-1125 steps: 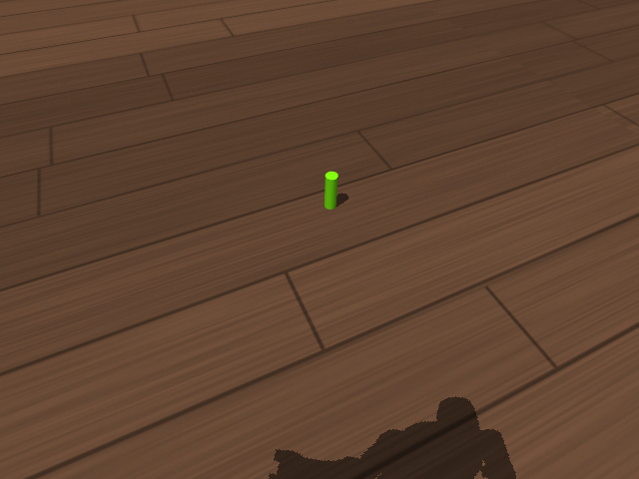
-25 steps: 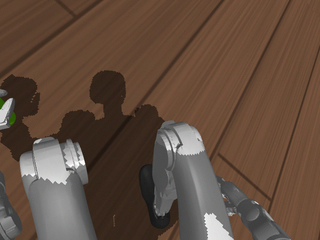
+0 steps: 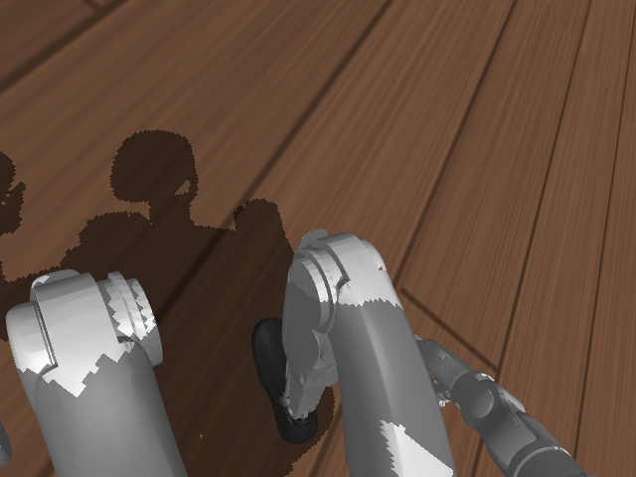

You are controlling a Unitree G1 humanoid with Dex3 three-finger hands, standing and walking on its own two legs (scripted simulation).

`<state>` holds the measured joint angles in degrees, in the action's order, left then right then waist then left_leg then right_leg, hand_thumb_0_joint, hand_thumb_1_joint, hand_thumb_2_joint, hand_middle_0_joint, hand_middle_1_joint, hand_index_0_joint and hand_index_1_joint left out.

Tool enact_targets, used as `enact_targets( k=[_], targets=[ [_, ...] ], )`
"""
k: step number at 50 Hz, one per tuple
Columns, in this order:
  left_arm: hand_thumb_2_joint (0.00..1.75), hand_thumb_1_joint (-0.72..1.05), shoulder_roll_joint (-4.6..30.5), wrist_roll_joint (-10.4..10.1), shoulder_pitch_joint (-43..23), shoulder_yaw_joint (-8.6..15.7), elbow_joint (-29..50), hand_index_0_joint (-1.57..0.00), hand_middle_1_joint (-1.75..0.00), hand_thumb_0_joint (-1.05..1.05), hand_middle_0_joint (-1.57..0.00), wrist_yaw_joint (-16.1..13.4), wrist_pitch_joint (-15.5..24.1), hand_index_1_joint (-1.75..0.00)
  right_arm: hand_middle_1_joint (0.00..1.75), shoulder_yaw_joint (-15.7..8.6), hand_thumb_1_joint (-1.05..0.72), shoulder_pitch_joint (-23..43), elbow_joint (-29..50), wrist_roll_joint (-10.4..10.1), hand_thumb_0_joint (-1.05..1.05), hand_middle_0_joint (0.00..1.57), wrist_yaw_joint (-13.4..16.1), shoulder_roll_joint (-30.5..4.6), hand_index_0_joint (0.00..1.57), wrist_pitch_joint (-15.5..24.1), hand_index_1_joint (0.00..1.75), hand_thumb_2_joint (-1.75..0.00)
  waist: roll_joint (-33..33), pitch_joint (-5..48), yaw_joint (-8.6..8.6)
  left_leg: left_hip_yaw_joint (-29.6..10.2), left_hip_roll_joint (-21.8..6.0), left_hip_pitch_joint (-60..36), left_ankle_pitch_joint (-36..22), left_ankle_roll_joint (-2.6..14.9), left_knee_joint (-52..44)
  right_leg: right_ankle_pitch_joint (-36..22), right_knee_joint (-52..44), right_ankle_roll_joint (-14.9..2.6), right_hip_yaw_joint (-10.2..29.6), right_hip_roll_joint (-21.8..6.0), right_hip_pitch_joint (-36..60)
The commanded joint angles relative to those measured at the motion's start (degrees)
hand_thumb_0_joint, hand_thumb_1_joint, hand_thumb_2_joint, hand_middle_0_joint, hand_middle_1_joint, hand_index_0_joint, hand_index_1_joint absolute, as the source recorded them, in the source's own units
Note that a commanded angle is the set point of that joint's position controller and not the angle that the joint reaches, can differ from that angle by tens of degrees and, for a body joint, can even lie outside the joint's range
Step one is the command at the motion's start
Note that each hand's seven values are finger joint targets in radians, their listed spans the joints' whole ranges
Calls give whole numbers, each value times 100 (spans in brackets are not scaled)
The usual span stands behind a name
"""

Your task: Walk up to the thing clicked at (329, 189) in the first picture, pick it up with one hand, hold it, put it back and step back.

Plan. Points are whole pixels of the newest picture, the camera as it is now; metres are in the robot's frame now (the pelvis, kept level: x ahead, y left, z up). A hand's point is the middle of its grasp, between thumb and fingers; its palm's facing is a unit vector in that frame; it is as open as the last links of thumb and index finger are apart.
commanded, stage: lower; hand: left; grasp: from the side
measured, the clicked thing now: out of the picture +0.40 +0.31 -0.18
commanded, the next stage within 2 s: loosen in 0.36 s
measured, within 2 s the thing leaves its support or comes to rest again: rests again in 0.20 s
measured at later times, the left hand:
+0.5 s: hand out of the picture +0.41 +0.30 -0.18, palm faces +0.38 -0.93 +0.00, open 7.3 cm
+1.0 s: hand out of the picture +0.41 +0.30 -0.17, palm faces +0.38 -0.93 +0.02, open 14.0 cm
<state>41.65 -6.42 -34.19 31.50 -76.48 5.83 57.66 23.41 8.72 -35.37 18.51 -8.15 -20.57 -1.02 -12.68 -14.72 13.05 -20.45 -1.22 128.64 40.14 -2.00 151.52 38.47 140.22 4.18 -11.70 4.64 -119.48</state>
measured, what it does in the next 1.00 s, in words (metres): stands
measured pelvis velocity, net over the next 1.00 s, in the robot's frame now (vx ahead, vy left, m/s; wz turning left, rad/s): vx -0.01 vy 0.01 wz -0.04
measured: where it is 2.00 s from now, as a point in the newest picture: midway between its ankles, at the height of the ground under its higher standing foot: (211, 436)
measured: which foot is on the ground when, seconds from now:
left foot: down 0.00-1.00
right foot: down 0.00-1.00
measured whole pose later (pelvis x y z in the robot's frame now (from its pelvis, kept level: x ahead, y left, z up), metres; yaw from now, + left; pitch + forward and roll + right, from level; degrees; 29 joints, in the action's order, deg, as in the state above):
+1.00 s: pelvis -0.01 +0.01 +0.00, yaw -2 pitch +12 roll -18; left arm 45.2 -6.7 -34.7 28.8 -79.1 1.6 62.1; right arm 27.6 10.3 -32.5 19.8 -8.8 -20.5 -1.1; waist -15.3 -16.4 12.7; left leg -22.9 -2.0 127.7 40.4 -0.5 152.8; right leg 37.1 138.5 4.2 -13.6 6.3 -117.4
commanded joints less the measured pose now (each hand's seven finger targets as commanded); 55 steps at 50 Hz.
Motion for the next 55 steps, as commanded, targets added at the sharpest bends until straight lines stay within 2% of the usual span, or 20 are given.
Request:
enact_targets(
  k=[1,4,5,11,17,22,24,26,27,30,34,36,37,40,43,45,47,52,53,55],
  targets=[
    [121,43,1309,-44,-1435,101,1082,-129,-134,0,-128,-151,687,-134,30,-534,-91,-284,158,44,0,20,113,-1927,20,-43,30,-90,3005,3658,444,667,-321,-2521,-843,14,-1760,-1287,-1056,-480,-619,137,1648],
    [122,44,1416,-2,-1394,116,1033,-130,-135,0,-128,-202,729,-134,30,-494,-91,-254,180,67,0,20,111,-1978,20,-52,30,-90,3146,3581,486,610,-340,-2626,-873,-19,-1814,-1300,-1013,-486,-677,143,1595],
    [121,44,1411,39,-1510,3,986,-129,-133,0,-128,-218,746,-133,30,-484,-91,-210,181,75,0,20,105,-1974,20,-52,30,-90,3138,3479,515,630,-332,-2489,-736,1,-1790,-1216,-1026,-487,-670,151,1551],
    [123,45,1374,11,-1509,28,938,-131,-135,0,-129,-337,815,-135,30,-433,-90,-140,226,97,0,20,94,-2024,20,-18,30,-90,3045,3304,602,536,-355,-2475,-618,12,-1792,-1166,-1017,-458,-761,167,1485],
    [122,46,1532,53,-1384,39,935,-128,-133,0,-127,-420,889,-132,30,-367,-90,-120,238,131,0,20,84,-2020,20,-29,30,-90,3103,3397,529,529,-364,-2529,-704,-1,-1767,-1223,-1021,-465,-787,209,1634],
    [124,48,1417,62,-1358,-86,861,-129,-133,0,-128,-424,926,-133,30,-357,-89,-66,233,142,0,20,83,-2054,20,-21,30,-90,3125,3257,599,462,-395,-2610,-748,-21,-1794,-1289,-997,-465,-834,215,1518],
    [114,45,1294,13,-1328,-143,771,-132,-128,0,-131,-430,921,-128,30,-344,-90,-91,225,136,0,20,83,-2066,20,-17,30,-90,2967,3223,659,449,-387,-2527,-825,7,-1723,-1391,-1005,-440,-843,223,1604],
    [98,32,1436,-43,-1454,-47,920,-118,-112,0,-117,-451,961,-112,30,-322,-91,-72,232,136,0,20,91,-2049,20,-10,30,-89,2979,3260,604,468,-383,-2499,-812,21,-1707,-1388,-1046,-439,-823,226,1636],
    [90,31,1337,-55,-1398,-79,824,-114,-104,0,-112,-446,959,-104,30,-319,-91,-134,203,150,0,20,89,-2051,20,-16,30,-89,2985,3302,654,444,-388,-2580,-899,9,-1718,-1453,-1035,-436,-835,236,1707],
    [66,16,1373,-35,-1389,-108,803,-101,-86,0,-99,-433,955,-85,30,-316,-91,-86,230,137,0,20,93,-2030,20,-27,30,-89,2979,3232,622,458,-383,-2494,-800,17,-1708,-1372,-1053,-446,-833,247,1623],
    [47,-11,1363,17,-1430,-183,741,-75,-61,0,-75,-433,937,-61,30,-314,-92,-58,238,150,0,20,100,-2030,20,-33,30,-90,2967,3125,649,449,-397,-2453,-613,19,-1756,-1210,-1066,-454,-861,250,1551],
    [36,-21,1284,43,-1261,-246,559,-65,-50,0,-65,-423,878,-50,30,-317,-92,-21,259,135,0,20,92,-2025,20,-42,30,-90,2980,3044,590,432,-399,-2407,-527,9,-1797,-1139,-1039,-469,-872,252,1455],
    [33,-23,1210,26,-1230,-236,504,-61,-46,0,-61,-414,864,-46,30,-316,-92,-45,293,140,0,20,88,-2037,20,-48,30,-90,2892,3089,638,405,-390,-2444,-564,10,-1795,-1172,-1069,-454,-904,260,1487],
    [25,-32,1237,4,-1063,-244,406,-51,-35,0,-51,-427,821,-36,30,-284,-92,-33,322,123,0,20,76,-2021,20,-64,30,-90,2772,3046,535,426,-373,-2327,-635,31,-1779,-1208,-1084,-463,-894,278,1550],
    [20,-39,1140,-20,-1100,-304,412,-44,-29,0,-45,-410,800,-29,30,-293,-92,11,369,110,0,20,65,-2040,20,-65,30,-90,2759,2904,575,351,-389,-2335,-499,23,-1863,-1093,-1070,-458,-926,272,1405],
    [16,-43,1327,-17,-1186,-222,508,-37,-23,0,-38,-425,816,-23,30,-278,-92,21,404,104,0,20,70,-2052,20,-64,30,-90,2801,2916,545,353,-399,-2319,-429,26,-1875,-1034,-1076,-465,-924,276,1423],
    [11,-43,1138,-31,-1098,-269,544,-30,-16,0,-31,-412,819,-17,30,-302,-92,18,389,111,0,20,73,-2036,20,-63,30,-90,2795,2992,550,325,-415,-2478,-579,3,-1879,-1156,-1053,-452,-923,279,1425],
    [0,-57,1268,-6,-1352,-332,651,-14,-1,0,-15,-424,849,-1,30,-277,-92,10,373,116,0,20,81,-2008,20,-47,30,-90,2881,2961,624,382,-409,-2351,-386,36,-1839,-1033,-1109,-466,-897,301,1429],
    [3,-57,1220,-35,-1262,-283,583,-8,-1,0,-8,-425,841,-1,30,-279,-90,-14,390,117,0,20,88,-2011,20,-45,30,-90,2769,3005,622,389,-416,-2360,-435,46,-1797,-1075,-1131,-460,-903,306,1448],
    [2,-53,1417,-50,-1229,-194,674,-6,0,0,-7,-373,874,0,30,-273,-90,-10,363,100,0,20,106,-2022,20,-39,30,-90,2850,3007,536,412,-416,-2369,-509,48,-1790,-1122,-1109,-469,-869,301,1477]
  ],
)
